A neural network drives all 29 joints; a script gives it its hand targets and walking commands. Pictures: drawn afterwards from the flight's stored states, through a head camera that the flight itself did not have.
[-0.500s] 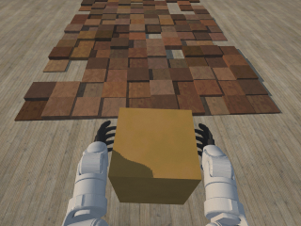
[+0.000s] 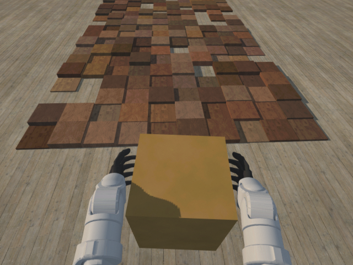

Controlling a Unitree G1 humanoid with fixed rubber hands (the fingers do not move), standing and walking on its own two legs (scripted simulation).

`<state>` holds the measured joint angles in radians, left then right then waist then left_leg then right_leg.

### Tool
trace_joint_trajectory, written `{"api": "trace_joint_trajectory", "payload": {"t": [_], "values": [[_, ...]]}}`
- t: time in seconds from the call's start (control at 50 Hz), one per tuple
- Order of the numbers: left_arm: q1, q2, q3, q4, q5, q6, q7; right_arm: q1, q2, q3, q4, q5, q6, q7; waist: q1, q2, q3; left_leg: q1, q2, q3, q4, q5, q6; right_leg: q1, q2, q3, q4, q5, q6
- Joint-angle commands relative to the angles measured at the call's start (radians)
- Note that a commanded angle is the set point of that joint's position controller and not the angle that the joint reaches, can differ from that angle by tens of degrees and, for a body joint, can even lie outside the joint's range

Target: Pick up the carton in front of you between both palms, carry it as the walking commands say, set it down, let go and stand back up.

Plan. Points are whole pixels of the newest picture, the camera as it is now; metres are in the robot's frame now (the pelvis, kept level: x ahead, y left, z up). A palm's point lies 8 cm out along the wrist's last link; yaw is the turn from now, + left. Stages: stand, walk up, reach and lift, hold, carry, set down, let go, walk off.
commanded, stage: reach and lift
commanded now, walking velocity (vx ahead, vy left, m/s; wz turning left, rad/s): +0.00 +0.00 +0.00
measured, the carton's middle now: (179, 195) +0.29 +0.00 -0.04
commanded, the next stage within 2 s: hold in 0.08 s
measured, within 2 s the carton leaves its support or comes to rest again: neither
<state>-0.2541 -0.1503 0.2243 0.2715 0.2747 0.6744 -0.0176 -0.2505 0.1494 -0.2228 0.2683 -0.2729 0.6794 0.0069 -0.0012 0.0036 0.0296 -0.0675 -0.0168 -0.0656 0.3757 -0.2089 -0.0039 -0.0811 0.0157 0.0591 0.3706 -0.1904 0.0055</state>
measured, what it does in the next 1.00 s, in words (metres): stands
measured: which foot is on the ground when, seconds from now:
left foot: down 0.00-1.00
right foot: down 0.00-1.00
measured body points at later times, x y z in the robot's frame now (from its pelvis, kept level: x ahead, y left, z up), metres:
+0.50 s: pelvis -0.02 +0.00 +0.00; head -0.06 +0.00 +0.45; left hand +0.28 +0.15 +0.04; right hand +0.28 -0.15 +0.04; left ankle +0.00 +0.12 -0.75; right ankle +0.01 -0.12 -0.75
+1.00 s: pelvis +0.00 +0.00 +0.00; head -0.05 +0.00 +0.45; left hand +0.29 +0.15 +0.04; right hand +0.29 -0.15 +0.04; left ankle +0.00 +0.12 -0.74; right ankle +0.01 -0.12 -0.74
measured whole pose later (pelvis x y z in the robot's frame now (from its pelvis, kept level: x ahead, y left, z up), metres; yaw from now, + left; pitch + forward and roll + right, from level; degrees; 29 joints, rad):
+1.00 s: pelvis +0.00 +0.00 +0.00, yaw +0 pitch -5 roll +0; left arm -0.25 -0.15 0.21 0.20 0.27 0.77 -0.02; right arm -0.25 0.15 -0.21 0.20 -0.26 0.78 0.00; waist 0.00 0.00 -0.01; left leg -0.10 -0.02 -0.07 0.43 -0.24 -0.01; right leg -0.11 0.02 0.05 0.41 -0.21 0.01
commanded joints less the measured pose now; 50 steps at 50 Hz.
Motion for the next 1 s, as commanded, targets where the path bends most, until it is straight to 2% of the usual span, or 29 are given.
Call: {"api": "trace_joint_trajectory", "payload": {"t": [0.0,0.06,0.16,0.22,0.3,0.52,0.68,0.92,0.94,0.98], "values": [[-0.438,-0.917,-0.515,-0.045,-0.225,-0.024,-0.212,-0.450,0.908,0.520,-0.055,0.229,-0.028,0.220,0.000,0.002,-0.253,0.032,-0.075,-0.016,-0.043,0.232,-0.003,0.091,0.079,0.015,-0.028,0.222,-0.001],[-0.446,-0.919,-0.523,-0.054,-0.230,-0.017,-0.211,-0.458,0.907,0.528,-0.065,0.233,-0.022,0.221,-0.001,0.002,-0.252,0.035,-0.074,-0.016,-0.045,0.221,-0.003,0.090,0.080,0.013,-0.030,0.207,-0.002],[-0.411,-0.913,-0.584,-0.148,-0.270,0.020,-0.201,-0.431,0.909,0.596,-0.160,0.276,0.016,0.214,0.004,0.002,-0.296,0.080,-0.074,-0.021,-0.055,0.298,-0.007,0.133,0.080,0.018,-0.043,0.281,0.004],[-0.380,-0.866,-0.545,-0.135,-0.248,0.053,-0.194,-0.397,0.866,0.557,-0.141,0.254,0.048,0.205,0.004,0.003,-0.210,0.059,-0.072,-0.018,-0.076,0.217,-0.003,0.112,0.078,0.018,-0.064,0.201,-0.001],[-0.429,-0.857,-0.516,-0.106,-0.230,0.063,-0.201,-0.438,0.856,0.522,-0.110,0.236,0.057,0.210,-0.001,0.001,-0.142,0.021,-0.067,-0.009,-0.084,0.088,0.003,0.073,0.073,0.010,-0.070,0.079,-0.007],[-0.534,-0.889,-0.519,-0.069,-0.232,0.047,-0.215,-0.544,0.899,0.533,-0.074,0.243,0.045,0.221,0.004,-0.001,-0.187,0.000,-0.064,-0.002,-0.065,0.023,0.007,0.076,0.066,0.006,-0.052,0.021,-0.006],[-0.527,-0.890,-0.515,-0.063,-0.228,0.046,-0.218,-0.533,0.906,0.526,-0.066,0.239,0.046,0.220,0.004,-0.003,-0.205,0.014,-0.069,-0.001,-0.064,0.068,0.005,0.087,0.067,0.008,-0.053,0.067,-0.003],[-0.453,-0.878,-0.531,-0.115,-0.241,0.055,-0.209,-0.460,0.892,0.537,-0.117,0.248,0.054,0.212,0.002,-0.001,-0.216,0.048,-0.073,-0.009,-0.066,0.172,-0.001,0.111,0.073,0.012,-0.055,0.169,-0.001],[-0.494,-0.882,-0.551,-0.110,-0.252,0.064,-0.213,-0.499,0.898,0.558,-0.112,0.263,0.061,0.215,0.003,-0.028,-0.261,-0.077,0.115,0.005,0.013,0.056,0.011,0.005,-0.112,-0.016,0.020,0.038,-0.014],[-0.499,-0.885,-0.576,-0.141,-0.280,0.069,-0.211,-0.516,0.907,0.590,-0.149,0.292,0.066,0.215,0.008,-0.033,-0.251,-0.161,0.086,-0.010,-0.003,-0.360,0.018,-0.088,-0.110,0.042,-0.036,-0.402,-0.031]]}}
